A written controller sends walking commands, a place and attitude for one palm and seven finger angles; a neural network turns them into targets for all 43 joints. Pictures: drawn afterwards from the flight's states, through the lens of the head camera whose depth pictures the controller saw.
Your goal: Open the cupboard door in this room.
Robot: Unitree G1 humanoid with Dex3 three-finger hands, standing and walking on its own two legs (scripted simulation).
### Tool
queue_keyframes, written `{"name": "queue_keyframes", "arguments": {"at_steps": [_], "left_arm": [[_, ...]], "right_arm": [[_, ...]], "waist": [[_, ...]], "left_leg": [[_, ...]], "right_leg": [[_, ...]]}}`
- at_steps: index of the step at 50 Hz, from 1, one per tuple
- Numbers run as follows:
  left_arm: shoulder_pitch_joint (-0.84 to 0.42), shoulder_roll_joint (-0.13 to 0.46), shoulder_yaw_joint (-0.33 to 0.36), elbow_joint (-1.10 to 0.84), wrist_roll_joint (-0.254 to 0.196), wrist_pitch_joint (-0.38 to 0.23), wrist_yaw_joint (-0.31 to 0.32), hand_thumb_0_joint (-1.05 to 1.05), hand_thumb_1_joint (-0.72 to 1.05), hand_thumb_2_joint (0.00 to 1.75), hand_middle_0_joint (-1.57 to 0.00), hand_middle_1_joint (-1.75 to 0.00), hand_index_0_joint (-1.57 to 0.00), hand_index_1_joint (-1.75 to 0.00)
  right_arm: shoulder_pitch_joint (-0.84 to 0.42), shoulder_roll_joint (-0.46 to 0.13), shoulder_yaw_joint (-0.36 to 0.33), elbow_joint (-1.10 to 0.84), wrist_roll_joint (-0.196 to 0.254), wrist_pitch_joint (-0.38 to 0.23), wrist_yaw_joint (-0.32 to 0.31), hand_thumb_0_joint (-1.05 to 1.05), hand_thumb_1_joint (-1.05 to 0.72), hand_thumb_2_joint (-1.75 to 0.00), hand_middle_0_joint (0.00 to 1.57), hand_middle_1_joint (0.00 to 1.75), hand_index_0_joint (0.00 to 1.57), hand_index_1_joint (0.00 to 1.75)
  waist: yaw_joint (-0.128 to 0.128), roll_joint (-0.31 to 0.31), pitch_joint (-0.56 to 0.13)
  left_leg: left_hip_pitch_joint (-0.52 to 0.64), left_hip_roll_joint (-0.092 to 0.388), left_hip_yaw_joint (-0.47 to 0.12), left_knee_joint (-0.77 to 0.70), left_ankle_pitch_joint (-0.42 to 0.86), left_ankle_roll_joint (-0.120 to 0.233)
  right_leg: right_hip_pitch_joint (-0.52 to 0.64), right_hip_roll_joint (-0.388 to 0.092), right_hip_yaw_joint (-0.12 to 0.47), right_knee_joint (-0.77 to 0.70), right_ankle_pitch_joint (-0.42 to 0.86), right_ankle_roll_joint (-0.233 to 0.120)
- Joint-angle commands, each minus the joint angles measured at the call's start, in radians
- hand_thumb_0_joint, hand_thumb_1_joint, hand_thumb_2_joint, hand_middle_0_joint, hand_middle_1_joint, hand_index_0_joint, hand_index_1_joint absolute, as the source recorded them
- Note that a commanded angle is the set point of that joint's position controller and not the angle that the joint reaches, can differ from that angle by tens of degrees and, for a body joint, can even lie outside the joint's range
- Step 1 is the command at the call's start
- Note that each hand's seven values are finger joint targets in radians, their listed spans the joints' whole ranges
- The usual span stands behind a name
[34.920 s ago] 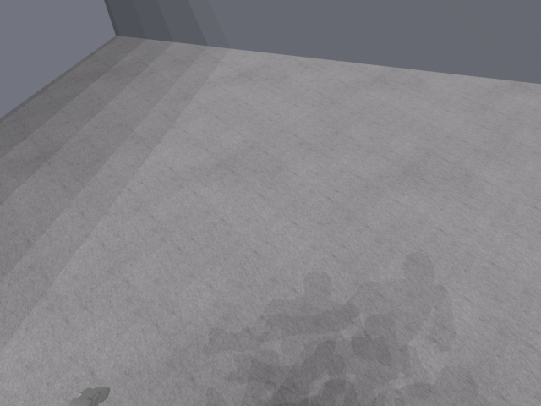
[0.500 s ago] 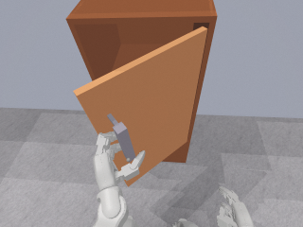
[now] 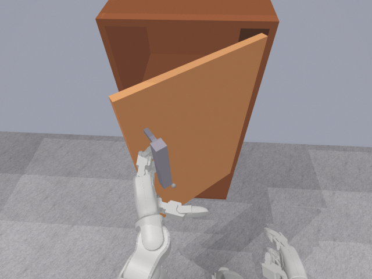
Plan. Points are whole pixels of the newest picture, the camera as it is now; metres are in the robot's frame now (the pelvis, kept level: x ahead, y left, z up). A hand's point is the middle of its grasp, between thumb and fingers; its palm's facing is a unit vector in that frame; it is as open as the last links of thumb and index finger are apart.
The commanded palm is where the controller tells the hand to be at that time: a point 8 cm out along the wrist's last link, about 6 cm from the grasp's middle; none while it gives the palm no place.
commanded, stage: slide the hand sideways off the handle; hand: left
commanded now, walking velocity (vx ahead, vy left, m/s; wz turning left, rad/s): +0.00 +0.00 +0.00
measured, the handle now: (157, 159) +0.36 +0.08 +0.06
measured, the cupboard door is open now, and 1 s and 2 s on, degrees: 39 43 43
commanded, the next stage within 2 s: draw the hand back to the body in 1.28 s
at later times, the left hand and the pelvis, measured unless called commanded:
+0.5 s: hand (175, 205) +0.26 +0.03 +0.05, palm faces -0.13 -0.99 +0.02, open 16.3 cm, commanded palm +0.23 +0.08 +0.05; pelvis +0.00 +0.03 -0.01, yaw -1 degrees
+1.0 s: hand (152, 229) +0.21 +0.07 +0.05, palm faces -0.06 -1.00 +0.02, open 16.3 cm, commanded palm +0.19 +0.12 +0.05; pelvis +0.01 +0.02 -0.02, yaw -1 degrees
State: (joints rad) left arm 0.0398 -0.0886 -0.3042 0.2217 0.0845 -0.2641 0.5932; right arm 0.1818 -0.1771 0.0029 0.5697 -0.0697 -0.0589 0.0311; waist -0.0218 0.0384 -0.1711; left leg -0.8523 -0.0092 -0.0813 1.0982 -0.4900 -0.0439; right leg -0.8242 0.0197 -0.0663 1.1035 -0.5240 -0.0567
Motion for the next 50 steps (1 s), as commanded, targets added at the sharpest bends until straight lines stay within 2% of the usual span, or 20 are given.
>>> {"name": "queue_keyframes", "arguments": {"at_steps": [1, 4, 5, 6, 7, 8, 9, 10, 11, 13, 16, 18, 20, 21, 25, 32, 36, 40, 44, 50], "left_arm": [[-0.179, -0.231, -0.02, -0.201, 0.017, -0.037, 0.026, 0.0, -0.5, 0.3, -0.15, -0.3, -0.15, -0.3], [-0.208, -0.241, -0.022, -0.192, 0.016, -0.024, 0.032, 0.0, -0.5, 0.3, -0.15, -0.3, -0.15, -0.3], [-0.21, -0.101, -0.267, -0.253, 0.147, -0.077, -0.189, 0.0, -0.5, 0.3, -0.15, -0.3, -0.15, -0.3], [-0.23, -0.048, -0.194, -0.302, 0.1, -0.133, -0.302, 0.0, -0.5, 0.3, -0.15, -0.3, -0.15, -0.3], [-0.22, -0.026, -0.195, -0.328, 0.075, -0.164, -0.389, 0.0, -0.5, 0.3, -0.15, -0.3, -0.15, -0.3], [-0.217, -0.027, -0.19, -0.343, 0.039, -0.184, -0.451, 0.0, -0.5, 0.3, -0.15, -0.3, -0.15, -0.3], [-0.203, -0.039, -0.184, -0.366, 0.003, -0.188, -0.488, 0.0, -0.5, 0.3, -0.15, -0.3, -0.15, -0.3], [-0.181, -0.06, -0.181, -0.367, -0.031, -0.185, -0.501, 0.0, -0.5, 0.3, -0.15, -0.3, -0.15, -0.3], [-0.183, -0.079, -0.176, -0.357, -0.06, -0.173, -0.499, 0.0, -0.5, 0.3, -0.15, -0.3, -0.15, -0.3], [-0.177, -0.072, -0.131, -0.348, -0.077, -0.153, -0.457, 0.0, -0.5, 0.3, -0.15, -0.3, -0.15, -0.3], [-0.105, -0.063, -0.112, -0.368, -0.043, -0.134, -0.385, 0.0, -0.5, 0.3, -0.15, -0.3, -0.15, -0.3], [-0.06, -0.047, -0.108, -0.373, -0.008, -0.126, -0.357, 0.0, -0.5, 0.3, -0.15, -0.3, -0.15, -0.3], [-0.042, -0.036, -0.116, -0.411, 0.027, -0.127, -0.342, 0.0, -0.5, 0.3, -0.15, -0.3, -0.15, -0.3], [0.0, -0.033, -0.115, -0.407, 0.034, -0.125, -0.34, 0.0, -0.5, 0.3, -0.15, -0.3, -0.15, -0.3], [0.09, -0.04, -0.123, -0.441, 0.01, -0.113, -0.351, 0.0, -0.5, 0.3, -0.15, -0.3, -0.15, -0.3], [0.2, 0.014, -0.092, -0.52, 0.001, -0.118, -0.369, 0.0, -0.5, 0.3, -0.15, -0.3, -0.15, -0.3], [0.28, 0.028, -0.105, -0.578, 0.004, -0.146, -0.4, 0.0, -0.5, 0.3, -0.15, -0.3, -0.15, -0.3], [0.363, 0.057, -0.093, -0.601, 0.006, -0.155, -0.431, 0.0, -0.5, 0.3, -0.15, -0.3, -0.15, -0.3], [0.395, 0.106, -0.045, -0.652, -0.009, -0.16, -0.453, 0.0, -0.5, 0.3, -0.15, -0.3, -0.15, -0.3], [0.493, 0.131, 0.0, -0.685, -0.065, -0.171, -0.502, 0.0, -0.5, 0.3, -0.15, -0.3, -0.15, -0.3]], "right_arm": [[-0.093, -0.078, -0.031, -0.161, 0.008, -0.043, 0.005, 0.0, -0.9, -0.9, 0.2, 0.3, 0.2, 0.3], [-0.098, -0.081, -0.03, -0.161, 0.009, -0.037, 0.011, 0.0, -0.9, -0.9, 0.2, 0.3, 0.2, 0.3], [-0.003, -0.129, -0.039, -0.153, 0.019, -0.026, 0.02, 0.0, -0.9, -0.9, 0.2, 0.3, 0.2, 0.3], [0.004, -0.119, -0.051, -0.181, 0.025, -0.022, 0.021, 0.0, -0.9, -0.9, 0.2, 0.3, 0.2, 0.3], [-0.002, -0.123, -0.052, -0.2, 0.031, -0.022, 0.019, 0.0, -0.9, -0.9, 0.2, 0.3, 0.2, 0.3], [0.001, -0.117, -0.048, -0.22, 0.041, -0.025, 0.016, 0.0, -0.9, -0.9, 0.2, 0.3, 0.2, 0.3], [0.002, -0.116, -0.047, -0.241, 0.051, -0.027, 0.014, 0.0, -0.9, -0.9, 0.2, 0.3, 0.2, 0.3], [-0.007, -0.111, -0.042, -0.258, 0.06, -0.029, 0.01, 0.0, -0.9, -0.9, 0.2, 0.3, 0.2, 0.3], [-0.01, -0.11, -0.038, -0.269, 0.066, -0.031, 0.006, 0.0, -0.9, -0.9, 0.2, 0.3, 0.2, 0.3], [-0.01, -0.117, -0.037, -0.278, 0.068, -0.03, -0.001, 0.0, -0.9, -0.9, 0.2, 0.3, 0.2, 0.3], [-0.008, -0.116, -0.041, -0.294, 0.061, -0.021, 0.003, 0.0, -0.9, -0.9, 0.2, 0.3, 0.2, 0.3], [-0.004, -0.117, -0.042, -0.302, 0.058, -0.011, 0.008, 0.0, -0.9, -0.9, 0.2, 0.3, 0.2, 0.3], [-0.006, -0.112, -0.043, -0.312, 0.055, -0.003, 0.013, 0.0, -0.9, -0.9, 0.2, 0.3, 0.2, 0.3], [-0.006, -0.11, -0.043, -0.314, 0.056, 0.001, 0.016, 0.0, -0.9, -0.9, 0.2, 0.3, 0.2, 0.3], [-0.02, -0.108, -0.037, -0.342, 0.062, 0.01, 0.018, 0.0, -0.9, -0.9, 0.2, 0.3, 0.2, 0.3], [-0.011, -0.107, -0.026, -0.355, 0.06, 0.017, 0.011, 0.0, -0.9, -0.9, 0.2, 0.3, 0.2, 0.3], [-0.003, -0.106, -0.029, -0.363, 0.057, 0.007, 0.011, 0.0, -0.9, -0.9, 0.2, 0.3, 0.2, 0.3], [0.001, -0.108, -0.03, -0.374, 0.056, 0.005, 0.01, 0.0, -0.9, -0.9, 0.2, 0.3, 0.2, 0.3], [0.001, -0.109, -0.031, -0.381, 0.055, 0.007, 0.0, 0.0, -0.9, -0.9, 0.2, 0.3, 0.2, 0.3], [0.01, -0.111, -0.03, -0.389, 0.058, 0.0, -0.012, 0.0, -0.9, -0.9, 0.2, 0.3, 0.2, 0.3]], "waist": [[-0.001, -0.085, -0.224], [0.005, -0.079, -0.225], [-0.117, -0.111, -0.158], [-0.076, -0.089, -0.231], [-0.073, -0.072, -0.27], [-0.071, -0.066, -0.263], [-0.065, -0.037, -0.268], [-0.061, -0.04, -0.245], [-0.068, -0.06, -0.212], [-0.057, -0.101, -0.192], [-0.035, -0.101, -0.228], [-0.029, -0.131, -0.231], [-0.016, -0.085, -0.261], [-0.01, -0.084, -0.25], [-0.004, -0.087, -0.207], [-0.007, -0.098, -0.158], [-0.007, -0.082, -0.179], [-0.007, -0.077, -0.163], [0.005, -0.077, -0.192], [0.003, -0.106, -0.187]], "left_leg": [[0.154, -0.025, 0.049, -0.116, 0.173, 0.048], [0.157, -0.023, 0.041, -0.127, 0.179, 0.046], [0.179, -0.019, 0.047, -0.094, 0.194, 0.072], [0.169, -0.024, 0.044, -0.082, 0.208, 0.075], [0.178, -0.025, 0.047, -0.072, 0.215, 0.077], [0.175, -0.026, 0.044, -0.072, 0.2, 0.078], [0.195, -0.023, 0.04, -0.082, 0.19, 0.077], [0.193, -0.023, 0.037, -0.09, 0.163, 0.075], [0.182, -0.024, 0.032, -0.096, 0.127, 0.075], [0.163, -0.023, 0.021, -0.109, 0.092, 0.072], [0.166, -0.021, 0.02, -0.11, 0.129, 0.068], [0.153, -0.018, 0.022, -0.107, 0.138, 0.067], [0.165, -0.017, 0.025, -0.101, 0.172, 0.065], [0.164, -0.016, 0.027, -0.107, 0.168, 0.063], [0.153, -0.015, 0.034, -0.123, 0.145, 0.063], [0.13, -0.017, 0.038, -0.119, 0.122, 0.061], [0.127, -0.018, 0.036, -0.097, 0.156, 0.062], [0.107, -0.02, 0.035, -0.082, 0.162, 0.062], [0.093, -0.025, 0.039, -0.066, 0.164, 0.063], [0.063, -0.028, 0.048, -0.046, 0.168, 0.066]], "right_leg": [[0.127, -0.013, 0.012, -0.214, 0.214, 0.021], [0.127, -0.006, -0.001, -0.202, 0.202, 0.013], [0.054, -0.022, 0.037, -0.19, 0.294, 0.021], [0.099, -0.029, 0.046, -0.174, 0.335, 0.017], [0.122, -0.031, 0.057, -0.161, 0.361, 0.017], [0.119, -0.031, 0.057, -0.159, 0.339, 0.018], [0.11, -0.025, 0.049, -0.157, 0.302, 0.012], [0.089, -0.02, 0.04, -0.161, 0.253, 0.013], [0.07, -0.017, 0.033, -0.173, 0.202, 0.017], [0.056, -0.014, 0.023, -0.175, 0.137, 0.019], [0.065, -0.014, 0.013, -0.149, 0.164, 0.016], [0.073, -0.013, 0.013, -0.142, 0.173, 0.015], [0.075, -0.014, 0.015, -0.12, 0.203, 0.009], [0.076, -0.012, 0.013, -0.12, 0.2, 0.007], [0.092, -0.007, 0.015, -0.14, 0.184, 0.009], [0.093, -0.007, 0.02, -0.146, 0.176, 0.014], [0.087, -0.009, 0.023, -0.12, 0.219, 0.014], [0.073, -0.008, 0.028, -0.106, 0.233, 0.016], [0.088, -0.008, 0.036, -0.095, 0.238, 0.016], [0.111, -0.011, 0.052, -0.105, 0.279, 0.03]]}}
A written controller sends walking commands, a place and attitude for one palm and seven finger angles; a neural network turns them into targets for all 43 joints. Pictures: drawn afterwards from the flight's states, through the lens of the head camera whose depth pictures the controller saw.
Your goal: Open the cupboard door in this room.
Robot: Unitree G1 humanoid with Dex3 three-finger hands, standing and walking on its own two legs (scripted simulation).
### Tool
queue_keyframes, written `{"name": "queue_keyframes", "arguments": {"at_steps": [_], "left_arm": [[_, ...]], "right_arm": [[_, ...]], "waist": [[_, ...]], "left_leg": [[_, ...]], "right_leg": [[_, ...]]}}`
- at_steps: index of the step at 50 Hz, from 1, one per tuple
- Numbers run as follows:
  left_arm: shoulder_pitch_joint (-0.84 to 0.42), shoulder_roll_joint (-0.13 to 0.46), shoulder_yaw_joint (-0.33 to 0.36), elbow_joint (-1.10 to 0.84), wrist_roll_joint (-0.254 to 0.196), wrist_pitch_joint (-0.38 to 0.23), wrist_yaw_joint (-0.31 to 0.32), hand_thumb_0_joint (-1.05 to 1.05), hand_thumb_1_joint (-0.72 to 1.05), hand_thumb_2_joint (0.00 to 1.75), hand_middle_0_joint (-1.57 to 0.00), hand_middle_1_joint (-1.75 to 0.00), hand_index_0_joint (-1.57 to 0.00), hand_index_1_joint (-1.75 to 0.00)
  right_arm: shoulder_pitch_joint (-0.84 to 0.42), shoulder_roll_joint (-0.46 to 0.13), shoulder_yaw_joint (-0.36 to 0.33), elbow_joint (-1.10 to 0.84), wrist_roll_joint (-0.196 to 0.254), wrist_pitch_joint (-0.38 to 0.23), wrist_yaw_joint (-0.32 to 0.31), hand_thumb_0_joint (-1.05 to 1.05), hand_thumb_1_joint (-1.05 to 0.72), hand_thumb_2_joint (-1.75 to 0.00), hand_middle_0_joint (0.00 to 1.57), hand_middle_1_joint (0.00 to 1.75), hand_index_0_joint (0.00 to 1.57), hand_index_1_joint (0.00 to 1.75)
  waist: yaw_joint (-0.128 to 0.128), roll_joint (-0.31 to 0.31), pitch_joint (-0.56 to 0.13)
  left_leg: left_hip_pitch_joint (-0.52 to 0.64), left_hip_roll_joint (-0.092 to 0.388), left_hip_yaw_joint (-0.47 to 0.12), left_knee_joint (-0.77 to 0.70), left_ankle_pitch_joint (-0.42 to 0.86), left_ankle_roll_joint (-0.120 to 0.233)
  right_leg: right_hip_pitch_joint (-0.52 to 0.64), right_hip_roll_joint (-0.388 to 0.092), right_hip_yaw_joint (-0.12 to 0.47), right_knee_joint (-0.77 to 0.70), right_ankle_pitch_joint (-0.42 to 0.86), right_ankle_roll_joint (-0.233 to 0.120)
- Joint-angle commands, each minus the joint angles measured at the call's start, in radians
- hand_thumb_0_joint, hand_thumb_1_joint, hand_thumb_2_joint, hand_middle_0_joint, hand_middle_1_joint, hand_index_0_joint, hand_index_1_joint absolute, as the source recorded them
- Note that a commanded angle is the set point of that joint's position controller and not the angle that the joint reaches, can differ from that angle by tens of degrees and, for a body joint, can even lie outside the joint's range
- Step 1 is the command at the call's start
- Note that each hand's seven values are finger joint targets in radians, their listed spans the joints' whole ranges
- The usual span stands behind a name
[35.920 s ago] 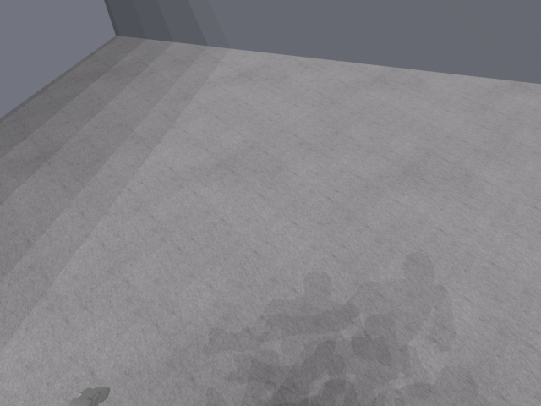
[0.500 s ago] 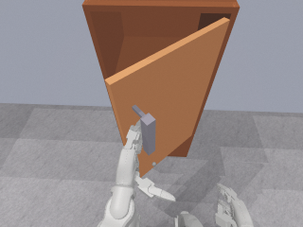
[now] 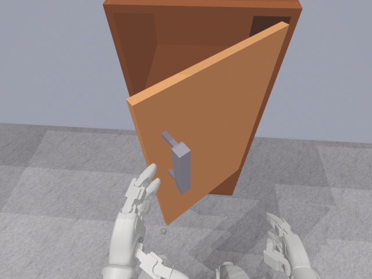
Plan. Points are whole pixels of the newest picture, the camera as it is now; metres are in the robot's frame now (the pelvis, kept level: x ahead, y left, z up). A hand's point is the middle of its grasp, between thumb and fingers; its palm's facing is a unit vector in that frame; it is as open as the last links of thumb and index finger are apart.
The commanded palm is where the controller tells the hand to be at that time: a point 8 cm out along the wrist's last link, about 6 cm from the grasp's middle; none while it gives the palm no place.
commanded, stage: slide the hand sideways off the handle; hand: left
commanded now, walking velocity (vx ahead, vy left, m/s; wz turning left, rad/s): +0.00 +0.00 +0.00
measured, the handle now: (175, 164) +0.33 +0.05 +0.07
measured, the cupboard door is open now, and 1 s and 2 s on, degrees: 43 43 43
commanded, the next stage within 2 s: draw the hand back to the body in 0.28 s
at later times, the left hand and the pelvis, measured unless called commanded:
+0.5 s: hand (143, 242) +0.18 +0.09 +0.08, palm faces -0.06 -1.00 -0.01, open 16.3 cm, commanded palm +0.16 +0.15 +0.09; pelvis +0.00 -0.01 -0.01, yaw +0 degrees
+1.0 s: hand (72, 229) +0.18 +0.17 +0.15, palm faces +0.09 -0.97 -0.23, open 15.6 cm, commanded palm +0.15 +0.23 +0.18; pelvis +0.01 +0.01 +0.05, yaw +0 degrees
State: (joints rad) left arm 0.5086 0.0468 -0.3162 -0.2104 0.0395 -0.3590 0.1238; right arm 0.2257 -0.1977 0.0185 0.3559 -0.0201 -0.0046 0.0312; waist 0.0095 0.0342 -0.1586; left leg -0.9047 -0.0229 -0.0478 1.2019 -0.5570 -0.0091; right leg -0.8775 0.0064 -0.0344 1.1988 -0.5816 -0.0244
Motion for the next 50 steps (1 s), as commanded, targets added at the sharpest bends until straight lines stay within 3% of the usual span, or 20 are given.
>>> {"name": "queue_keyframes", "arguments": {"at_steps": [1, 5, 11, 15, 18, 20, 21, 24, 27, 29, 30, 34, 39, 44, 45, 46, 47, 49, 50], "left_arm": [[0.036, 0.005, 0.021, -0.262, -0.028, -0.079, -0.044, 0.0, -0.5, 0.3, -0.15, -0.3, -0.15, -0.3], [0.083, 0.021, 0.034, -0.282, -0.046, -0.086, -0.086, 0.0, -0.5, 0.3, -0.15, -0.3, -0.15, -0.3], [0.124, 0.079, 0.123, -0.294, -0.081, -0.096, -0.12, 0.0, -0.5, 0.3, -0.15, -0.3, -0.15, -0.3], [0.133, 0.049, 0.086, -0.342, -0.102, -0.11, -0.14, 0.0, -0.5, 0.3, -0.15, -0.3, -0.15, -0.3], [0.133, 0.072, 0.107, -0.326, -0.101, -0.111, -0.143, 0.0, -0.5, 0.3, -0.15, -0.3, -0.15, -0.3], [0.148, 0.102, 0.14, -0.337, -0.098, -0.103, -0.143, 0.0, -0.5, 0.3, -0.15, -0.3, -0.15, -0.3], [0.141, 0.119, 0.148, -0.381, -0.101, -0.099, -0.144, 0.0, -0.5, 0.3, -0.15, -0.3, -0.15, -0.3], [0.158, 0.17, 0.217, -0.411, -0.117, -0.056, -0.136, 0.0, -0.5, 0.3, -0.15, -0.3, -0.15, -0.3], [0.162, 0.138, 0.207, -0.419, -0.148, -0.017, -0.149, 0.0, -0.5, 0.3, -0.15, -0.3, -0.15, -0.3], [0.172, 0.157, 0.236, -0.409, -0.164, 0.006, -0.161, 0.0, -0.5, 0.3, -0.15, -0.3, -0.15, -0.3], [0.164, 0.146, 0.222, -0.409, -0.168, 0.013, -0.172, 0.0, -0.5, 0.3, -0.15, -0.3, -0.15, -0.3], [0.18, 0.181, 0.267, -0.431, -0.187, 0.039, -0.202, 0.0, -0.5, 0.3, -0.15, -0.3, -0.15, -0.3], [0.186, 0.22, 0.343, -0.461, -0.218, 0.055, -0.219, 0.0, -0.5, 0.3, -0.15, -0.3, -0.15, -0.3], [0.17, 0.264, 0.414, -0.503, -0.26, 0.073, -0.247, 0.0, -0.32, 0.37, -0.16, -0.3, -0.16, -0.3], [0.215, 0.387, 0.431, -0.545, -0.134, 0.151, -0.139, 0.0, -0.29, 0.39, -0.16, -0.3, -0.16, -0.3], [0.249, 0.316, 0.406, -0.554, -0.123, 0.2, -0.095, 0.0, -0.26, 0.4, -0.16, -0.3, -0.16, -0.3], [0.248, 0.295, 0.386, -0.536, -0.106, 0.235, -0.069, 0.0, -0.22, 0.42, -0.16, -0.3, -0.16, -0.3], [0.204, 0.318, 0.411, -0.534, -0.093, 0.275, -0.035, 0.0, -0.15, 0.45, -0.16, -0.3, -0.16, -0.3], [0.181, 0.327, 0.417, -0.543, -0.089, 0.284, -0.023, 0.0, -0.12, 0.47, -0.16, -0.3, -0.16, -0.3]], "right_arm": [[-0.028, -0.09, -0.047, -0.174, 0.01, -0.056, -0.013, 0.0, -0.9, -0.9, 0.2, 0.3, 0.2, 0.3], [-0.027, -0.094, -0.05, -0.179, 0.013, -0.061, -0.018, 0.0, -0.9, -0.9, 0.2, 0.3, 0.2, 0.3], [-0.028, -0.094, -0.06, -0.174, 0.018, -0.067, -0.033, 0.0, -0.9, -0.9, 0.2, 0.3, 0.2, 0.3], [-0.028, -0.093, -0.059, -0.179, 0.022, -0.08, -0.036, 0.0, -0.9, -0.9, 0.2, 0.3, 0.2, 0.3], [-0.021, -0.096, -0.063, -0.169, 0.022, -0.083, -0.04, 0.0, -0.9, -0.9, 0.2, 0.3, 0.2, 0.3], [-0.022, -0.098, -0.068, -0.173, 0.023, -0.077, -0.043, 0.0, -0.9, -0.9, 0.2, 0.3, 0.2, 0.3], [-0.025, -0.098, -0.066, -0.182, 0.026, -0.074, -0.044, 0.0, -0.9, -0.9, 0.2, 0.3, 0.2, 0.3], [-0.024, -0.094, -0.063, -0.187, 0.036, -0.057, -0.055, 0.0, -0.9, -0.9, 0.2, 0.3, 0.2, 0.3], [-0.02, -0.096, -0.055, -0.194, 0.048, -0.055, -0.064, 0.0, -0.9, -0.9, 0.2, 0.3, 0.2, 0.3], [-0.023, -0.103, -0.053, -0.188, 0.05, -0.058, -0.071, 0.0, -0.9, -0.9, 0.2, 0.3, 0.2, 0.3], [-0.022, -0.105, -0.051, -0.189, 0.051, -0.062, -0.074, 0.0, -0.9, -0.9, 0.2, 0.3, 0.2, 0.3], [-0.023, -0.112, -0.05, -0.185, 0.053, -0.074, -0.079, 0.0, -0.9, -0.9, 0.2, 0.3, 0.2, 0.3], [-0.026, -0.11, -0.049, -0.175, 0.057, -0.082, -0.084, 0.0, -0.9, -0.9, 0.2, 0.3, 0.2, 0.3], [-0.034, -0.115, -0.044, -0.163, 0.067, -0.098, -0.092, 0.0, -0.9, -0.9, 0.2, 0.3, 0.2, 0.3], [-0.025, -0.107, -0.037, -0.178, 0.062, -0.077, -0.128, 0.0, -0.9, -0.9, 0.2, 0.3, 0.2, 0.3], [-0.015, -0.09, -0.029, -0.181, 0.059, -0.069, -0.14, 0.0, -0.9, -0.9, 0.2, 0.3, 0.2, 0.3], [-0.01, -0.092, -0.024, -0.164, 0.057, -0.063, -0.145, 0.0, -0.9, -0.9, 0.2, 0.3, 0.2, 0.3], [-0.024, -0.099, -0.02, -0.152, 0.053, -0.058, -0.155, 0.0, -0.9, -0.9, 0.2, 0.3, 0.2, 0.3], [-0.029, -0.103, -0.016, -0.146, 0.052, -0.059, -0.159, 0.0, -0.9, -0.9, 0.2, 0.3, 0.2, 0.3]], "waist": [[-0.03, -0.105, -0.193], [-0.034, -0.09, -0.188], [-0.023, -0.106, -0.186], [-0.032, -0.072, -0.195], [-0.034, -0.087, -0.192], [-0.025, -0.096, -0.199], [-0.018, -0.057, -0.21], [-0.006, -0.056, -0.205], [-0.023, -0.07, -0.145], [-0.021, -0.089, -0.13], [-0.032, -0.098, -0.109], [-0.019, -0.056, -0.094], [-0.011, -0.049, -0.071], [-0.005, -0.012, -0.067], [0.046, 0.031, -0.1], [0.022, 0.033, -0.066], [0.015, 0.046, -0.03], [0.012, -0.027, -0.008], [0.007, -0.018, 0.001]], "left_leg": [[0.109, -0.016, 0.015, -0.148, 0.232, 0.031], [0.096, -0.017, 0.018, -0.13, 0.229, 0.034], [0.052, -0.018, 0.019, -0.112, 0.195, 0.03], [0.063, -0.021, 0.017, -0.106, 0.208, 0.034], [0.052, -0.019, 0.011, -0.101, 0.199, 0.033], [0.058, -0.016, 0.016, -0.107, 0.203, 0.034], [0.08, -0.018, 0.02, -0.121, 0.207, 0.035], [0.118, -0.017, 0.024, -0.163, 0.212, 0.037], [0.15, -0.017, 0.025, -0.2, 0.19, 0.038], [0.162, -0.014, 0.019, -0.218, 0.192, 0.039], [0.172, -0.014, 0.018, -0.225, 0.192, 0.04], [0.221, -0.012, 0.014, -0.269, 0.206, 0.04], [0.262, -0.008, 0.014, -0.309, 0.224, 0.039], [0.31, -0.004, 0.01, -0.342, 0.26, 0.038], [0.347, 0.01, 0.02, -0.399, 0.307, 0.035], [0.37, 0.008, 0.023, -0.412, 0.321, 0.035], [0.385, 0.012, 0.022, -0.425, 0.327, 0.034], [0.407, 0.017, 0.014, -0.451, 0.336, 0.038], [0.431, 0.019, 0.014, -0.466, 0.339, 0.038]], "right_leg": [[0.169, 0.002, 0.021, -0.201, 0.34, 0.0], [0.155, -0.002, 0.03, -0.198, 0.349, 0.006], [0.158, -0.006, 0.054, -0.204, 0.307, 0.013], [0.147, -0.006, 0.044, -0.194, 0.324, 0.015], [0.132, -0.005, 0.043, -0.19, 0.307, 0.015], [0.148, -0.004, 0.045, -0.198, 0.3, 0.013], [0.162, -0.004, 0.049, -0.207, 0.298, 0.011], [0.212, 0.006, 0.044, -0.246, 0.279, 0.008], [0.218, 0.01, 0.031, -0.294, 0.254, 0.017], [0.24, 0.011, 0.028, -0.317, 0.247, 0.017], [0.234, 0.009, 0.028, -0.326, 0.253, 0.022], [0.26, 0.014, 0.004, -0.343, 0.255, 0.016], [0.294, 0.019, -0.008, -0.373, 0.265, 0.015], [0.33, 0.023, -0.016, -0.398, 0.3, 0.014], [0.388, -0.016, 0.036, -0.445, 0.349, -0.002], [0.387, -0.017, 0.019, -0.46, 0.363, 0.002], [0.386, -0.016, 0.006, -0.471, 0.366, 0.005], [0.41, -0.01, -0.008, -0.503, 0.364, 0.009], [0.414, -0.01, -0.007, -0.516, 0.366, 0.01]]}}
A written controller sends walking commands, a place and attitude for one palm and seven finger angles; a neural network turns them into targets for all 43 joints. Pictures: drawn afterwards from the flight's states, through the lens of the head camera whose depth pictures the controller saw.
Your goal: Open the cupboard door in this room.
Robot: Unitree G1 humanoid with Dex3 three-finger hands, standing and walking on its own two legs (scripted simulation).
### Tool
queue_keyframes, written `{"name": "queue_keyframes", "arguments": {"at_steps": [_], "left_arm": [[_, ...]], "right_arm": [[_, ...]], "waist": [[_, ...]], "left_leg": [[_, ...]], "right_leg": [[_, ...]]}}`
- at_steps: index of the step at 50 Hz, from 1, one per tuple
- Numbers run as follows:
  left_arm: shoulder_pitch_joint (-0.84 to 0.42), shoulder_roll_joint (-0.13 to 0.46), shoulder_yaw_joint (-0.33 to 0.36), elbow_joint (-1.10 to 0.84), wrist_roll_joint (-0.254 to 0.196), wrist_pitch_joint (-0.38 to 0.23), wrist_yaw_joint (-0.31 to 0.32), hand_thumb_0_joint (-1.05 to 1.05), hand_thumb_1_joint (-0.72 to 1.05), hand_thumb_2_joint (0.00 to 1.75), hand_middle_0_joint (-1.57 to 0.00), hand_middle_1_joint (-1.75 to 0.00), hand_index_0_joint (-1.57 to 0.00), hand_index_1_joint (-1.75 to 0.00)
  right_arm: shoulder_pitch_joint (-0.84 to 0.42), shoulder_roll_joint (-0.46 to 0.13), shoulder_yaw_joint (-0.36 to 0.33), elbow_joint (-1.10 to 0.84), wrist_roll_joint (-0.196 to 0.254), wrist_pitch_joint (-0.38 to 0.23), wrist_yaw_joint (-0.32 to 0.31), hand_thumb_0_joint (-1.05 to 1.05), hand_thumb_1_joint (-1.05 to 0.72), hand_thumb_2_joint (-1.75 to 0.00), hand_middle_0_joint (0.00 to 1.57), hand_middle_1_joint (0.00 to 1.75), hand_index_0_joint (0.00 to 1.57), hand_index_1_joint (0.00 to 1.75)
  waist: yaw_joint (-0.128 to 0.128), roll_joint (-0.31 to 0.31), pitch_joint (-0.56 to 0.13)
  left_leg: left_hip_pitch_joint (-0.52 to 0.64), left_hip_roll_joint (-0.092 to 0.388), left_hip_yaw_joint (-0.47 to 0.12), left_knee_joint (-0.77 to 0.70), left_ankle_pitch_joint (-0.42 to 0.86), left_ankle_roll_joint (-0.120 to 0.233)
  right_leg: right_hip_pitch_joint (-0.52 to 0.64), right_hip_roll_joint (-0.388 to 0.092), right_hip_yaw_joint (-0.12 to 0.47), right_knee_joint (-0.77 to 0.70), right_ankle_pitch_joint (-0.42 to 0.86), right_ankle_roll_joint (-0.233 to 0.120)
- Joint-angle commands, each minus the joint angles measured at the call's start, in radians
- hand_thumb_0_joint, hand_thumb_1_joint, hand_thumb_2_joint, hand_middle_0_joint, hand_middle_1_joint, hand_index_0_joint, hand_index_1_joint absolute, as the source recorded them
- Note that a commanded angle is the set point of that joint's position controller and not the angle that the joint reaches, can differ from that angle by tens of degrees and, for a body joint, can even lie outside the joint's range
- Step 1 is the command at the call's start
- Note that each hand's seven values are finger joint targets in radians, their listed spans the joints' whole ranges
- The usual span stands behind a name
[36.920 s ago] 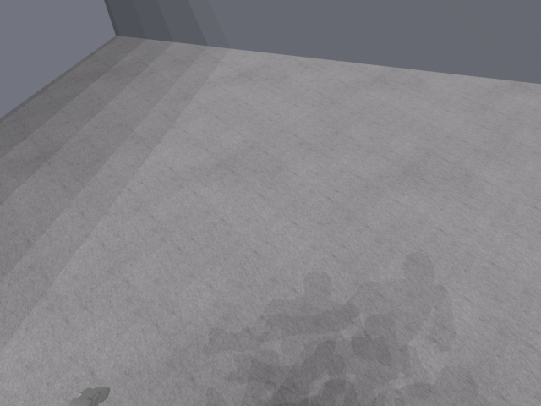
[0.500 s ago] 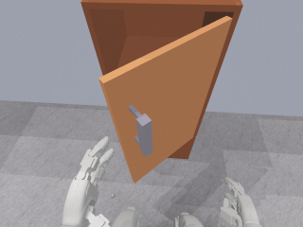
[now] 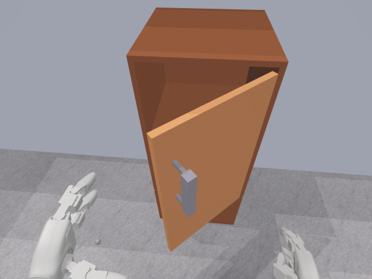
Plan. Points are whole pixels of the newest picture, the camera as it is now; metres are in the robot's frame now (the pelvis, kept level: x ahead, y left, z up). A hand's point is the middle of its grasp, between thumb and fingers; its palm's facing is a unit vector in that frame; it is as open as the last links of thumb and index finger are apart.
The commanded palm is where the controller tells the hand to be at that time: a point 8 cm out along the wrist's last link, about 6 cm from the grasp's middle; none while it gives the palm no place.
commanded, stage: draw the hand back to the body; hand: left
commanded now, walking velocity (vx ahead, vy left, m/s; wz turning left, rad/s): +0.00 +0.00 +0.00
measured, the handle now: (183, 188) +0.32 +0.04 +0.03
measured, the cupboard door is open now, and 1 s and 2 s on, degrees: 43 43 43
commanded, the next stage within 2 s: step back with the hand held close in 0.96 s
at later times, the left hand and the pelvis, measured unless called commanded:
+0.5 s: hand (23, 194) +0.19 +0.25 +0.19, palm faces +0.41 -0.83 -0.39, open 10.0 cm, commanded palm +0.15 +0.30 +0.22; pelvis +0.01 +0.01 +0.04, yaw +0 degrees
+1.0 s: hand (21, 185) +0.20 +0.25 +0.21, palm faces +0.46 -0.80 -0.39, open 7.4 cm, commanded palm +0.15 +0.29 +0.23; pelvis +0.01 -0.01 +0.05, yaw +0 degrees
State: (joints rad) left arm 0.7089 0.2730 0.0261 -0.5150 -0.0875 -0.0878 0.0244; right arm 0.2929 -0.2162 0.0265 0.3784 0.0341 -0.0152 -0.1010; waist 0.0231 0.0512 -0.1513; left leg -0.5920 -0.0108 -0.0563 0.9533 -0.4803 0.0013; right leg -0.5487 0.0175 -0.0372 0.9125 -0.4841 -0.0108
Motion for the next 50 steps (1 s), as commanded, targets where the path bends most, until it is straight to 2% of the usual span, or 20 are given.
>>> {"name": "queue_keyframes", "arguments": {"at_steps": [1, 4, 6, 10, 16, 18, 19, 20, 22, 26, 29, 30, 32, 35, 39, 41, 44, 46, 48, 50], "left_arm": [[-0.032, 0.11, 0.088, -0.233, 0.043, 0.019, 0.086, 0.0, -0.08, 0.48, -0.16, -0.3, -0.16, -0.3], [-0.095, 0.14, 0.124, -0.228, 0.048, 0.024, 0.112, 0.0, 0.02, 0.52, -0.17, -0.3, -0.17, -0.3], [-0.095, 0.142, 0.146, -0.209, 0.046, 0.025, 0.12, 0.0, 0.09, 0.55, -0.17, -0.3, -0.17, -0.3], [-0.127, 0.159, 0.187, -0.225, 0.048, 0.012, 0.126, 0.0, 0.23, 0.62, -0.18, -0.3, -0.18, -0.3], [-0.163, 0.186, 0.272, -0.188, 0.037, -0.003, 0.122, 0.0, 0.44, 0.7, -0.18, -0.3, -0.18, -0.3], [-0.188, 0.196, 0.298, -0.181, 0.035, -0.007, 0.12, 0.0, 0.51, 0.74, -0.19, -0.3, -0.19, -0.3], [-0.197, 0.215, 0.326, -0.165, 0.035, -0.008, 0.122, 0.0, 0.55, 0.75, -0.19, -0.3, -0.19, -0.3], [-0.21, 0.206, 0.325, -0.166, 0.032, -0.01, 0.119, 0.0, 0.58, 0.76, -0.19, -0.3, -0.19, -0.3], [-0.243, 0.222, 0.355, -0.165, 0.028, -0.017, 0.119, 0.0, 0.65, 0.8, -0.19, -0.3, -0.19, -0.3], [-0.293, 0.259, 0.416, -0.185, 0.024, -0.032, 0.121, 0.0, 0.8, 0.86, -0.2, -0.3, -0.2, -0.3], [-0.309, 0.294, 0.474, -0.155, 0.018, -0.037, 0.123, 0.0, 0.9, 0.9, -0.2, -0.3, -0.2, -0.3], [-0.286, 0.245, 0.435, -0.12, 0.017, -0.035, 0.117, 0.0, 0.9, 0.9, -0.2, -0.3, -0.2, -0.3], [-0.269, 0.208, 0.4, -0.084, 0.012, -0.029, 0.105, 0.0, 0.9, 0.9, -0.2, -0.3, -0.2, -0.3], [-0.283, 0.219, 0.397, -0.093, 0.012, -0.03, 0.102, 0.0, 0.9, 0.9, -0.2, -0.3, -0.2, -0.3], [-0.305, 0.276, 0.441, -0.149, 0.018, -0.042, 0.108, 0.0, 0.9, 0.9, -0.2, -0.3, -0.2, -0.3], [-0.302, 0.263, 0.435, -0.142, 0.016, -0.042, 0.109, 0.0, 0.9, 0.9, -0.2, -0.3, -0.2, -0.3], [-0.309, 0.278, 0.446, -0.15, 0.019, -0.044, 0.111, 0.0, 0.9, 0.9, -0.2, -0.3, -0.2, -0.3], [-0.303, 0.264, 0.438, -0.135, 0.016, -0.044, 0.111, 0.0, 0.9, 0.9, -0.2, -0.3, -0.2, -0.3], [-0.292, 0.249, 0.427, -0.111, 0.013, -0.043, 0.108, 0.0, 0.9, 0.9, -0.2, -0.3, -0.2, -0.3], [-0.289, 0.248, 0.426, -0.099, 0.012, -0.043, 0.106, 0.0, 0.9, 0.9, -0.2, -0.3, -0.2, -0.3]], "right_arm": [[-0.1, -0.083, -0.021, -0.159, -0.003, -0.051, -0.03, 0.0, -0.9, -0.9, 0.2, 0.3, 0.2, 0.3], [-0.122, -0.091, -0.009, -0.133, -0.007, -0.073, -0.035, 0.0, -0.9, -0.9, 0.2, 0.3, 0.2, 0.3], [-0.13, -0.088, -0.007, -0.115, -0.01, -0.085, -0.036, 0.0, -0.9, -0.9, 0.2, 0.3, 0.2, 0.3], [-0.152, -0.089, 0.001, -0.076, -0.013, -0.117, -0.028, 0.0, -0.9, -0.9, 0.2, 0.3, 0.2, 0.3], [-0.182, -0.091, -0.005, -0.02, -0.018, -0.14, -0.016, 0.0, -0.9, -0.9, 0.2, 0.3, 0.2, 0.3], [-0.19, -0.091, -0.005, -0.005, -0.019, -0.144, -0.012, 0.0, -0.9, -0.9, 0.2, 0.3, 0.2, 0.3], [-0.198, -0.096, -0.01, 0.006, -0.02, -0.147, -0.013, 0.0, -0.9, -0.9, 0.2, 0.3, 0.2, 0.3], [-0.199, -0.095, -0.011, 0.011, -0.019, -0.146, -0.012, 0.0, -0.9, -0.9, 0.2, 0.3, 0.2, 0.3], [-0.204, -0.095, -0.012, 0.02, -0.02, -0.149, -0.01, 0.0, -0.9, -0.9, 0.2, 0.3, 0.2, 0.3], [-0.207, -0.099, -0.018, 0.042, -0.024, -0.158, -0.005, 0.0, -0.9, -0.9, 0.2, 0.3, 0.2, 0.3], [-0.216, -0.103, -0.025, 0.062, -0.023, -0.161, -0.002, 0.0, -0.9, -0.9, 0.2, 0.3, 0.2, 0.3], [-0.213, -0.1, -0.024, 0.067, -0.025, -0.158, 0.001, 0.0, -0.9, -0.9, 0.2, 0.3, 0.2, 0.3], [-0.218, -0.103, -0.031, 0.069, -0.023, -0.149, 0.01, 0.0, -0.9, -0.9, 0.2, 0.3, 0.2, 0.3], [-0.224, -0.112, -0.039, 0.065, -0.024, -0.138, 0.009, 0.0, -0.9, -0.9, 0.2, 0.3, 0.2, 0.3], [-0.234, -0.109, -0.039, 0.069, -0.028, -0.145, 0.002, 0.0, -0.9, -0.9, 0.2, 0.3, 0.2, 0.3], [-0.236, -0.099, -0.035, 0.072, -0.027, -0.144, -0.001, 0.0, -0.9, -0.9, 0.2, 0.3, 0.2, 0.3], [-0.238, -0.101, -0.039, 0.079, -0.027, -0.152, -0.003, 0.0, -0.9, -0.9, 0.2, 0.3, 0.2, 0.3], [-0.237, -0.095, -0.038, 0.082, -0.027, -0.152, -0.003, 0.0, -0.9, -0.9, 0.2, 0.3, 0.2, 0.3], [-0.238, -0.094, -0.038, 0.086, -0.026, -0.151, -0.001, 0.0, -0.9, -0.9, 0.2, 0.3, 0.2, 0.3], [-0.237, -0.098, -0.043, 0.089, -0.027, -0.148, -0.001, 0.0, -0.9, -0.9, 0.2, 0.3, 0.2, 0.3]], "waist": [[-0.005, -0.023, 0.003], [0.0, -0.008, 0.026], [0.003, -0.03, 0.03], [0.014, 0.025, 0.037], [0.025, -0.017, 0.065], [0.028, 0.014, 0.08], [0.033, -0.014, 0.082], [0.029, 0.005, 0.09], [0.032, 0.0, 0.089], [0.038, 0.05, 0.059], [0.046, 0.04, 0.07], [0.038, 0.033, 0.088], [0.035, -0.001, 0.115], [0.035, -0.029, 0.101], [0.044, 0.015, 0.061], [0.042, -0.003, 0.071], [0.044, 0.035, 0.074], [0.042, 0.035, 0.084], [0.04, 0.006, 0.108], [0.039, -0.007, 0.098]], "left_leg": [[0.135, 0.007, 0.023, -0.233, 0.249, 0.027], [0.177, 0.004, 0.011, -0.291, 0.226, 0.027], [0.209, 0.005, 0.011, -0.32, 0.227, 0.026], [0.27, 0.006, 0.001, -0.38, 0.293, 0.017], [0.331, 0.012, 0.008, -0.451, 0.366, 0.012], [0.346, 0.012, 0.01, -0.471, 0.379, 0.008], [0.353, 0.015, 0.01, -0.482, 0.383, 0.009], [0.366, 0.014, 0.015, -0.488, 0.39, 0.009], [0.379, 0.015, 0.013, -0.507, 0.391, 0.007], [0.419, 0.013, 0.02, -0.526, 0.446, 0.004], [0.431, 0.014, 0.024, -0.536, 0.481, 0.003], [0.43, 0.012, 0.028, -0.539, 0.484, 0.003], [0.435, 0.015, 0.03, -0.549, 0.472, 0.006], [0.443, 0.013, 0.036, -0.559, 0.45, 0.014], [0.467, 0.006, 0.042, -0.56, 0.45, 0.015], [0.466, 0.003, 0.043, -0.561, 0.451, 0.015], [0.479, 0.003, 0.048, -0.561, 0.457, 0.014], [0.479, 0.0, 0.052, -0.562, 0.447, 0.014], [0.479, 0.001, 0.053, -0.563, 0.444, 0.017], [0.486, 0.003, 0.055, -0.565, 0.453, 0.019]], "right_leg": [[0.092, -0.022, -0.007, -0.245, 0.245, -0.003], [0.136, -0.022, -0.013, -0.288, 0.209, -0.008], [0.161, -0.022, -0.014, -0.312, 0.212, -0.005], [0.232, -0.022, -0.022, -0.343, 0.261, -0.011], [0.313, -0.016, -0.025, -0.404, 0.331, -0.009], [0.33, -0.015, -0.024, -0.422, 0.337, -0.009], [0.343, -0.012, -0.023, -0.438, 0.347, -0.009], [0.348, -0.013, -0.02, -0.442, 0.354, -0.008], [0.361, -0.012, -0.022, -0.455, 0.353, -0.008], [0.411, -0.014, -0.017, -0.476, 0.404, -0.012], [0.429, -0.009, -0.017, -0.496, 0.438, -0.013], [0.426, -0.014, -0.019, -0.495, 0.443, -0.009], [0.412, -0.01, -0.018, -0.51, 0.433, -0.004], [0.43, -0.011, -0.013, -0.524, 0.432, -0.001], [0.455, -0.01, -0.005, -0.54, 0.449, -0.003], [0.457, -0.011, -0.005, -0.539, 0.454, -0.001], [0.458, -0.01, -0.002, -0.553, 0.462, -0.002], [0.452, -0.013, 0.0, -0.553, 0.456, 0.001], [0.441, -0.01, 0.0, -0.562, 0.455, 0.004], [0.453, -0.013, 0.005, -0.564, 0.469, 0.005]]}}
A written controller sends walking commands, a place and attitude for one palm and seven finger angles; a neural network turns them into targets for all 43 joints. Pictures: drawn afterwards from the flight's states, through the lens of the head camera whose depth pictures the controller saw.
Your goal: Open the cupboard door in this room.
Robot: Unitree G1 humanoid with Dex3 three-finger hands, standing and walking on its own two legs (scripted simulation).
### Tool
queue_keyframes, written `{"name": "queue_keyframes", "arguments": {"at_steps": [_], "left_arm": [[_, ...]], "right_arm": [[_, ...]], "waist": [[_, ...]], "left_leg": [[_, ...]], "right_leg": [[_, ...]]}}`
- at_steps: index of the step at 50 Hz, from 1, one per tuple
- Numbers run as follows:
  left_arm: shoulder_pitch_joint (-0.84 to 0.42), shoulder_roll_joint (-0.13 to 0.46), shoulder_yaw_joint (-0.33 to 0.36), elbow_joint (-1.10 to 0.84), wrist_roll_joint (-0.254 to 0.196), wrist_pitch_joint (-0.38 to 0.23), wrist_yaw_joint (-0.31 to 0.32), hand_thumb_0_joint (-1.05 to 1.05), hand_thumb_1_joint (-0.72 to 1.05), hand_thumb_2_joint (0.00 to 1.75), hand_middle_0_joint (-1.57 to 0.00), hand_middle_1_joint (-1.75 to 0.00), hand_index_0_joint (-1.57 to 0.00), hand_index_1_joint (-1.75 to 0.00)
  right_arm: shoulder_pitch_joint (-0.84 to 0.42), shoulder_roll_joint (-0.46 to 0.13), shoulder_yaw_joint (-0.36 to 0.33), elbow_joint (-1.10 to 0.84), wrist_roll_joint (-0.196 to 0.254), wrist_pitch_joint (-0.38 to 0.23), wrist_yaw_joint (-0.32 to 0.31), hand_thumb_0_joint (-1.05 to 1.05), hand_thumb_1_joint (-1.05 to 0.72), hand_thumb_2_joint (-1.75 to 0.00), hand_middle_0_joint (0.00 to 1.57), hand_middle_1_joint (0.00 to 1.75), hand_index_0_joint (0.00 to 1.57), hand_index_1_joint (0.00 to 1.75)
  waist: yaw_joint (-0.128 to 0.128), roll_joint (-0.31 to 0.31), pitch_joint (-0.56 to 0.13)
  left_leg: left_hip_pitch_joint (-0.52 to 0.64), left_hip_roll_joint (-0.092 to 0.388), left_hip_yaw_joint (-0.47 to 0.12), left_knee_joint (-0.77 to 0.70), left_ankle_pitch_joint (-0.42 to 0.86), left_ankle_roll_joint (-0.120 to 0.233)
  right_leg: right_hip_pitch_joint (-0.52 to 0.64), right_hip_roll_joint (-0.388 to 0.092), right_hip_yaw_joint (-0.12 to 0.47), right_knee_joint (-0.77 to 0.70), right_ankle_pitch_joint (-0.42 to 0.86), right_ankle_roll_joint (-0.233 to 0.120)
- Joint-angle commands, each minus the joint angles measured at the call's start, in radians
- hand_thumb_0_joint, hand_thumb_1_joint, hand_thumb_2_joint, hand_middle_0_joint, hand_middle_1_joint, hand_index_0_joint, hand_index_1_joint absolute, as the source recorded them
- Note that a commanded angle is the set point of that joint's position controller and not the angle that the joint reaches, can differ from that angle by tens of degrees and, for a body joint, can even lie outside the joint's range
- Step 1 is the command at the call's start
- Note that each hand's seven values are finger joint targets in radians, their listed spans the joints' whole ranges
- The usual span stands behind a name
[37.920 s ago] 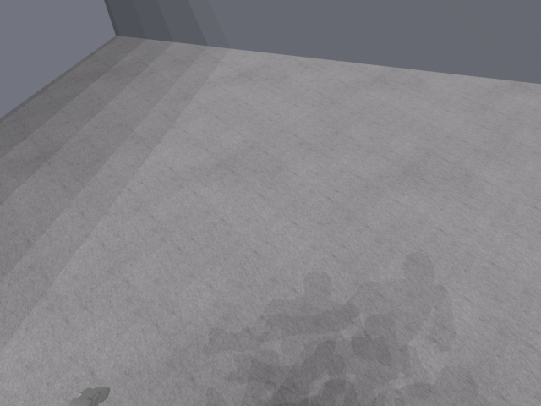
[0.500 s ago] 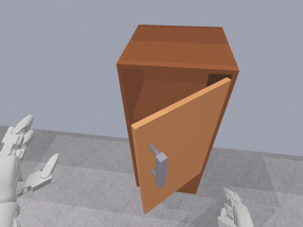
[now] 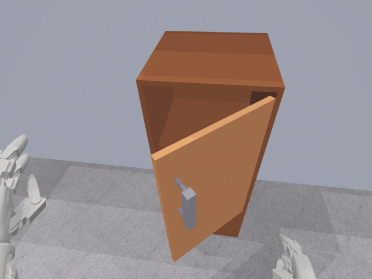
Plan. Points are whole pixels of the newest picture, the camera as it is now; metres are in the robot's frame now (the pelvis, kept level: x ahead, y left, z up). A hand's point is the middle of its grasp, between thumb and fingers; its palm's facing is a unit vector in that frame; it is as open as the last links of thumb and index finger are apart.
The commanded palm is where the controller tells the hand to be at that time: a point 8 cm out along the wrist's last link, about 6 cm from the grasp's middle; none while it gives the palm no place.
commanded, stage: step back with the hand held close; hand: left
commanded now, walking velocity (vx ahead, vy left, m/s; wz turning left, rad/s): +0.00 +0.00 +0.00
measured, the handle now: (184, 204) +0.31 +0.05 -0.03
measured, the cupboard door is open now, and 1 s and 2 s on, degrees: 43 43 43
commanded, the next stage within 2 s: stop stepping back and stand still in 1.24 s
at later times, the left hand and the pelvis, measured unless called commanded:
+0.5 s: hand (22, 222) +0.15 +0.28 +0.15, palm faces +0.40 -0.77 -0.49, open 7.4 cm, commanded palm +0.09 +0.31 +0.17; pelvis -0.05 +0.01 +0.00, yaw +0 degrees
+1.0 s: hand out of the picture +0.04 +0.30 +0.16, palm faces +0.53 -0.72 -0.45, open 7.4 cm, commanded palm -0.02 +0.33 +0.17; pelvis -0.13 +0.02 -0.02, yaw +5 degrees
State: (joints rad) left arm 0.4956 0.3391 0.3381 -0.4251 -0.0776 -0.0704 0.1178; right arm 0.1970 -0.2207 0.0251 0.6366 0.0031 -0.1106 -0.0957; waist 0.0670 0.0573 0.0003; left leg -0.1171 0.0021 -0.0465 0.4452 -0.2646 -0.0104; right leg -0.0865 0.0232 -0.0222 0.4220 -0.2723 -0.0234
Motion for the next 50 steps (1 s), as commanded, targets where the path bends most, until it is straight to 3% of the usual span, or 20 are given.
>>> {"name": "queue_keyframes", "arguments": {"at_steps": [1, 4, 5, 6, 8, 9, 11, 15, 19, 25, 31, 34, 36, 39, 42, 44, 45, 47, 49, 50], "left_arm": [[-0.084, 0.179, 0.11, -0.192, 0.003, -0.061, 0.012, 0.0, 0.9, 0.9, -0.2, -0.3, -0.2, -0.3], [-0.15, 0.202, 0.119, -0.165, 0.004, -0.063, 0.014, 0.0, 0.9, 0.9, -0.2, -0.3, -0.2, -0.3], [-0.212, 0.303, 0.232, -0.192, 0.015, -0.096, 0.02, 0.0, 0.9, 0.9, -0.2, -0.3, -0.2, -0.3], [-0.121, 0.238, 0.184, -0.117, 0.015, -0.097, 0.009, 0.0, 0.9, 0.9, -0.2, -0.3, -0.2, -0.3], [-0.04, 0.206, 0.153, -0.141, 0.017, -0.105, 0.003, 0.0, 0.9, 0.9, -0.2, -0.3, -0.2, -0.3], [-0.03, 0.218, 0.161, -0.183, 0.018, -0.112, 0.005, 0.0, 0.9, 0.9, -0.2, -0.3, -0.2, -0.3], [0.029, 0.216, 0.167, -0.211, 0.015, -0.11, 0.012, 0.0, 0.9, 0.9, -0.2, -0.3, -0.2, -0.3], [0.05, 0.251, 0.197, -0.267, 0.012, -0.108, 0.031, 0.0, 0.9, 0.9, -0.2, -0.3, -0.2, -0.3], [0.055, 0.267, 0.214, -0.265, 0.011, -0.11, 0.046, 0.0, 0.9, 0.9, -0.2, -0.3, -0.2, -0.3], [0.074, 0.251, 0.199, -0.261, 0.014, -0.118, 0.057, 0.0, 0.9, 0.9, -0.2, -0.3, -0.2, -0.3], [0.056, 0.251, 0.206, -0.277, 0.036, -0.143, 0.064, 0.0, 0.9, 0.9, -0.2, -0.3, -0.2, -0.3], [0.046, 0.268, 0.229, -0.283, 0.05, -0.156, 0.067, 0.0, 0.9, 0.9, -0.2, -0.3, -0.2, -0.3], [0.033, 0.242, 0.211, -0.287, 0.056, -0.16, 0.065, 0.0, 0.9, 0.9, -0.2, -0.3, -0.2, -0.3], [0.04, 0.269, 0.237, -0.302, 0.061, -0.17, 0.067, 0.0, 0.9, 0.9, -0.2, -0.3, -0.2, -0.3], [0.031, 0.257, 0.232, -0.324, 0.064, -0.183, 0.068, 0.0, 0.9, 0.9, -0.2, -0.3, -0.2, -0.3], [0.031, 0.295, 0.266, -0.341, 0.062, -0.193, 0.072, 0.0, 0.9, 0.9, -0.2, -0.3, -0.2, -0.3], [0.035, 0.259, 0.236, -0.322, 0.056, -0.193, 0.074, 0.0, 0.9, 0.9, -0.2, -0.3, -0.2, -0.3], [0.002, 0.262, 0.218, -0.312, 0.05, -0.194, 0.079, 0.0, 0.9, 0.9, -0.2, -0.3, -0.2, -0.3], [-0.024, 0.278, 0.217, -0.297, 0.047, -0.195, 0.089, 0.0, 0.9, 0.9, -0.2, -0.3, -0.2, -0.3], [-0.04, 0.257, 0.191, -0.301, 0.043, -0.192, 0.091, 0.0, 0.9, 0.9, -0.2, -0.3, -0.2, -0.3]], "right_arm": [[-0.144, -0.092, -0.042, -0.169, 0.004, -0.051, -0.006, 0.0, -0.9, -0.9, 0.2, 0.3, 0.2, 0.3], [-0.145, -0.1, -0.045, -0.158, 0.004, -0.05, -0.01, 0.0, -0.9, -0.9, 0.2, 0.3, 0.2, 0.3], [-0.113, -0.129, -0.057, -0.175, 0.005, -0.022, -0.001, 0.0, -0.9, -0.9, 0.2, 0.3, 0.2, 0.3], [-0.121, -0.116, -0.06, -0.163, 0.004, -0.004, 0.003, 0.0, -0.9, -0.9, 0.2, 0.3, 0.2, 0.3], [-0.126, -0.118, -0.065, -0.181, 0.001, 0.022, 0.012, 0.0, -0.9, -0.9, 0.2, 0.3, 0.2, 0.3], [-0.129, -0.123, -0.068, -0.188, -0.001, 0.03, 0.012, 0.0, -0.9, -0.9, 0.2, 0.3, 0.2, 0.3], [-0.13, -0.12, -0.071, -0.202, 0.003, 0.05, 0.014, 0.0, -0.9, -0.9, 0.2, 0.3, 0.2, 0.3], [-0.134, -0.119, -0.08, -0.216, 0.009, 0.073, 0.006, 0.0, -0.9, -0.9, 0.2, 0.3, 0.2, 0.3], [-0.135, -0.121, -0.086, -0.217, 0.013, 0.083, -0.002, 0.0, -0.9, -0.9, 0.2, 0.3, 0.2, 0.3], [-0.136, -0.122, -0.085, -0.223, 0.015, 0.082, -0.004, 0.0, -0.9, -0.9, 0.2, 0.3, 0.2, 0.3], [-0.122, -0.138, -0.082, -0.234, 0.012, 0.067, -0.003, 0.0, -0.9, -0.9, 0.2, 0.3, 0.2, 0.3], [-0.116, -0.15, -0.085, -0.236, 0.005, 0.053, -0.004, 0.0, -0.9, -0.9, 0.2, 0.3, 0.2, 0.3], [-0.11, -0.147, -0.081, -0.242, 0.005, 0.044, -0.002, 0.0, -0.9, -0.9, 0.2, 0.3, 0.2, 0.3], [-0.102, -0.15, -0.084, -0.234, -0.001, 0.027, -0.001, 0.0, -0.9, -0.9, 0.2, 0.3, 0.2, 0.3], [-0.089, -0.141, -0.083, -0.231, -0.002, 0.013, 0.003, 0.0, -0.9, -0.9, 0.2, 0.3, 0.2, 0.3], [-0.087, -0.141, -0.089, -0.214, -0.009, 0.007, 0.004, 0.0, -0.9, -0.9, 0.2, 0.3, 0.2, 0.3], [-0.08, -0.125, -0.084, -0.208, -0.006, 0.009, 0.006, 0.0, -0.9, -0.9, 0.2, 0.3, 0.2, 0.3], [-0.061, -0.127, -0.09, -0.185, -0.002, 0.016, 0.011, 0.0, -0.9, -0.9, 0.2, 0.3, 0.2, 0.3], [-0.069, -0.128, -0.094, -0.157, -0.005, 0.023, 0.007, 0.0, -0.9, -0.9, 0.2, 0.3, 0.2, 0.3], [-0.063, -0.124, -0.088, -0.157, -0.001, 0.028, 0.005, 0.0, -0.9, -0.9, 0.2, 0.3, 0.2, 0.3]], "waist": [[-0.005, -0.014, -0.05], [-0.011, -0.031, -0.035], [-0.052, -0.05, 0.032], [-0.057, -0.081, 0.004], [-0.062, -0.071, -0.038], [-0.059, -0.024, -0.064], [-0.061, -0.001, -0.123], [-0.065, -0.007, -0.159], [-0.066, -0.021, -0.152], [-0.069, -0.008, -0.119], [-0.073, 0.045, -0.055], [-0.07, 0.059, -0.05], [-0.072, 0.06, -0.044], [-0.073, 0.071, -0.066], [-0.077, 0.04, -0.07], [-0.079, 0.003, -0.078], [-0.083, -0.032, -0.072], [-0.093, -0.111, -0.061], [-0.102, -0.129, -0.057], [-0.108, -0.117, -0.05]], "left_leg": [[0.012, -0.011, 0.048, -0.056, 0.234, 0.031], [0.018, -0.014, 0.049, -0.057, 0.215, 0.034], [-0.051, 0.006, 0.015, -0.008, 0.205, 0.048], [-0.033, 0.002, 0.014, 0.017, 0.218, 0.045], [-0.029, 0.001, 0.02, 0.024, 0.271, 0.04], [-0.034, 0.003, 0.017, 0.013, 0.322, 0.037], [-0.029, 0.012, 0.018, 0.009, 0.398, 0.033], [-0.051, 0.02, 0.018, 0.01, 0.426, 0.026], [-0.094, 0.023, 0.008, -0.005, 0.378, 0.024], [-0.187, 0.028, -0.003, -0.05, 0.213, 0.029], [-0.43, 0.048, -0.049, -0.143, -0.173, 0.056], [-0.526, 0.066, -0.077, -0.161, -0.285, 0.073], [-0.565, 0.077, -0.088, -0.157, -0.327, 0.079], [-0.555, 0.076, -0.092, -0.133, -0.348, 0.08], [-0.545, 0.058, -0.067, -0.065, -0.353, 0.075], [-0.454, 0.03, -0.029, 0.01, -0.298, 0.058], [-0.427, 0.015, -0.019, 0.05, -0.271, 0.047], [-0.278, -0.026, 0.03, 0.185, -0.2, 0.013], [-0.136, -0.034, 0.053, 0.248, -0.14, -0.002], [-0.144, -0.013, 0.021, 0.199, -0.155, 0.003]], "right_leg": [[-0.014, -0.018, -0.01, -0.077, 0.254, 0.02], [-0.03, -0.016, -0.006, -0.1, 0.231, 0.021], [-0.097, -0.062, 0.042, -0.149, 0.275, 0.028], [-0.092, -0.081, 0.037, -0.146, 0.312, 0.024], [-0.077, -0.087, 0.022, -0.117, 0.377, 0.028], [-0.05, -0.084, 0.004, -0.091, 0.407, 0.025], [-0.022, -0.076, 0.003, -0.057, 0.437, 0.028], [-0.013, -0.07, 0.005, -0.034, 0.46, 0.03], [-0.023, -0.062, 0.005, -0.037, 0.404, 0.033], [-0.043, -0.043, 0.013, -0.051, 0.236, 0.042], [0.017, -0.011, 0.026, -0.023, -0.001, 0.048], [0.056, 0.005, 0.033, 0.015, -0.06, 0.05], [0.059, 0.016, 0.039, 0.052, -0.064, 0.051], [0.036, 0.023, 0.055, 0.062, -0.062, 0.045], [-0.017, 0.006, 0.097, 0.039, -0.093, 0.033], [-0.12, -0.023, 0.14, -0.029, -0.107, 0.018], [-0.166, -0.048, 0.155, -0.054, -0.126, 0.007], [-0.363, -0.107, 0.196, -0.156, -0.232, -0.018], [-0.517, -0.132, 0.177, -0.207, -0.275, -0.023], [-0.515, -0.116, 0.129, -0.173, -0.278, -0.01]]}}
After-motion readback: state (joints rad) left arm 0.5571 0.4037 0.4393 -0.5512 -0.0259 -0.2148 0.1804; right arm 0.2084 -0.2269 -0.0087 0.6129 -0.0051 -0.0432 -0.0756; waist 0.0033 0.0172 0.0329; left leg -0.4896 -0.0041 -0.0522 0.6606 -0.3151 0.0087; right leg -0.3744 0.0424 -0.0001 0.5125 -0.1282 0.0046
